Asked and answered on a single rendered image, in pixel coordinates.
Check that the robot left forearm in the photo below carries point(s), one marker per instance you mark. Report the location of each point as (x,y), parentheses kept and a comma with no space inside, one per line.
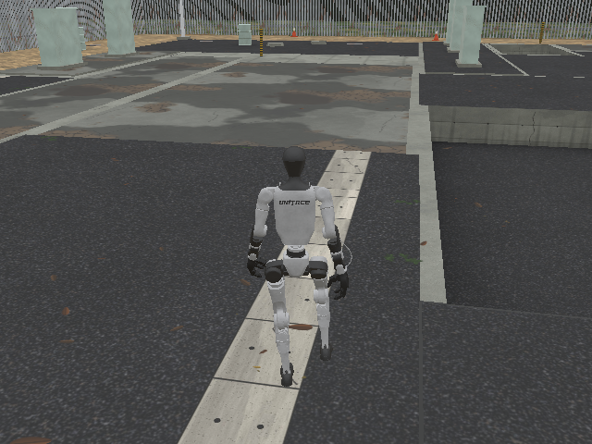
(255,246)

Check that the right robot upper arm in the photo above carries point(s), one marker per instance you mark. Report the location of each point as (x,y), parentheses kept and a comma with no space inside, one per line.
(324,196)

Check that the robot foot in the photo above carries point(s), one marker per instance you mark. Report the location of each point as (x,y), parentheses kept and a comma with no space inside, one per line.
(325,354)
(286,380)

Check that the left robot hand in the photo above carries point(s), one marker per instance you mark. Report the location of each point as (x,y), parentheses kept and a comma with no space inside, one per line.
(252,264)

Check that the robot left foot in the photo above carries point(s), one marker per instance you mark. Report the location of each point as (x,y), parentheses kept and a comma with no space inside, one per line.
(286,380)

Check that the right robot hand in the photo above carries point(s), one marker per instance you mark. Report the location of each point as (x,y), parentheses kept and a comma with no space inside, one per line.
(344,284)

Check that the left robot upper arm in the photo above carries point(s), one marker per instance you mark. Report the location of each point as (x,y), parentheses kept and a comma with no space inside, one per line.
(265,196)

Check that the robot right forearm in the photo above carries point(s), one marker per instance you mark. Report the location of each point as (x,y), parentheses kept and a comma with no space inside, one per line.
(334,246)

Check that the robot right foot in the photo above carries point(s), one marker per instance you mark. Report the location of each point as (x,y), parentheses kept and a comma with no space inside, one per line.
(325,354)

